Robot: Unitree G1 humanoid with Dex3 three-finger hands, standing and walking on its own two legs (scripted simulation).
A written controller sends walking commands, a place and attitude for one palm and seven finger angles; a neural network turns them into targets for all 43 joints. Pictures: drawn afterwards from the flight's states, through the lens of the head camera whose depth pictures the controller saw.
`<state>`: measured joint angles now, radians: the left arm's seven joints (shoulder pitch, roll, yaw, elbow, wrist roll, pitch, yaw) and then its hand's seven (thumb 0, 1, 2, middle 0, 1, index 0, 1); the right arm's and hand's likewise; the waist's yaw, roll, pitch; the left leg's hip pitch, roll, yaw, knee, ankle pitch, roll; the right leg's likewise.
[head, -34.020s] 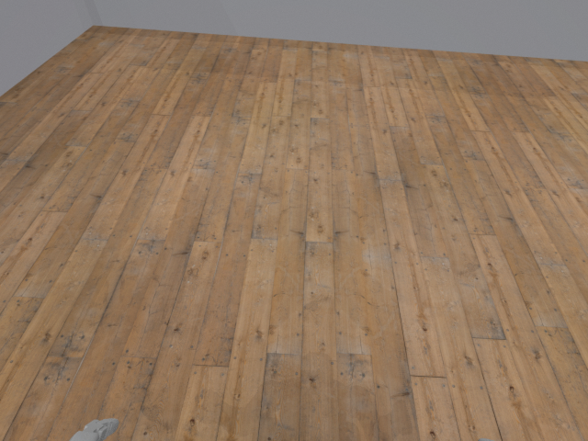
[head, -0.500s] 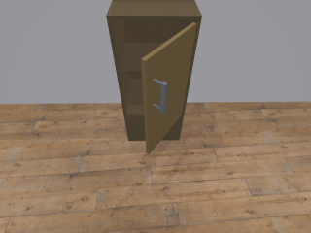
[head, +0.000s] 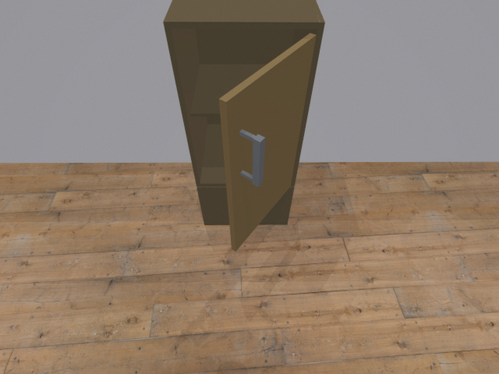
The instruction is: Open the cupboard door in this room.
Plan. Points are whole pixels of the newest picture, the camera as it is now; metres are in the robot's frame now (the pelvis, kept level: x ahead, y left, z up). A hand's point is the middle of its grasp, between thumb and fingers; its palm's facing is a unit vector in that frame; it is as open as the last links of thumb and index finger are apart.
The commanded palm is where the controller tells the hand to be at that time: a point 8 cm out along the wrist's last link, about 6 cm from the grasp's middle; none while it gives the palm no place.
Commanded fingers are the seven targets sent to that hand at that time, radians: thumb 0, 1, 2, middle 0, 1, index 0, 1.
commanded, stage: look to check the result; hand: left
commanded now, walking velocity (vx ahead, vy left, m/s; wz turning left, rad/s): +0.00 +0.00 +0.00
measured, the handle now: (251, 158) +0.57 +0.03 -0.03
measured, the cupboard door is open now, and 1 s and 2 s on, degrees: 53 53 53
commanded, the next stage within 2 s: walk to a spot facing it in 0.20 s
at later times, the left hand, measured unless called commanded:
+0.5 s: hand out of the picture +0.01 +0.17 -0.18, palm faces +0.03 -0.98 -0.18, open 7.4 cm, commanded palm none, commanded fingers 0.00 0.90 0.90 -0.20 -0.30 -0.20 -0.30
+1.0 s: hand out of the picture +0.09 +0.15 -0.16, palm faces -0.20 -0.93 -0.31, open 7.4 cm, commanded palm none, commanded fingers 0.00 0.90 0.90 -0.20 -0.30 -0.20 -0.30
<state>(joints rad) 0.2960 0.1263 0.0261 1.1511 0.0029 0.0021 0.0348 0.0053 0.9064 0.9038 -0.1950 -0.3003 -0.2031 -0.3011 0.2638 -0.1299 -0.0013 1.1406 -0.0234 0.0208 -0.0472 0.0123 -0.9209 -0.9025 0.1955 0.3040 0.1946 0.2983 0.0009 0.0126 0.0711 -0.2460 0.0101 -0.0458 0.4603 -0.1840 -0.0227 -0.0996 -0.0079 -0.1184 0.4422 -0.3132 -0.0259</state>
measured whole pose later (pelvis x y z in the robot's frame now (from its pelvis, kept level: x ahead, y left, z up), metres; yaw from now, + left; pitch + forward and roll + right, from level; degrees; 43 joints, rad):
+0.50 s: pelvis +0.01 +0.00 +0.00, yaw -3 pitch -1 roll +0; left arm 0.28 0.13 0.05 1.12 0.01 0.03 0.03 0.00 0.91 0.90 -0.20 -0.30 -0.20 -0.30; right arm 0.23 -0.15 -0.01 1.12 -0.03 0.03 -0.06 0.01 -0.92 -0.90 0.20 0.30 0.20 0.30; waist 0.01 0.01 0.08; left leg -0.24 0.04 0.00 0.50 -0.23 -0.03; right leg -0.11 0.01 -0.07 0.46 -0.33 -0.03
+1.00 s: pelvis +0.00 -0.04 +0.00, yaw -18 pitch +1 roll +3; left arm 0.25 0.19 0.08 0.97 0.01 0.02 0.03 0.00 0.90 0.90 -0.20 -0.30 -0.20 -0.30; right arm 0.10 -0.23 -0.07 0.95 -0.02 0.07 -0.04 0.01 -0.91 -0.90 0.20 0.30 0.20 0.30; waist 0.03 0.02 0.10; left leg -0.49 0.04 0.00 1.09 -0.40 -0.06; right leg -0.20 0.08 0.07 0.49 -0.30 -0.09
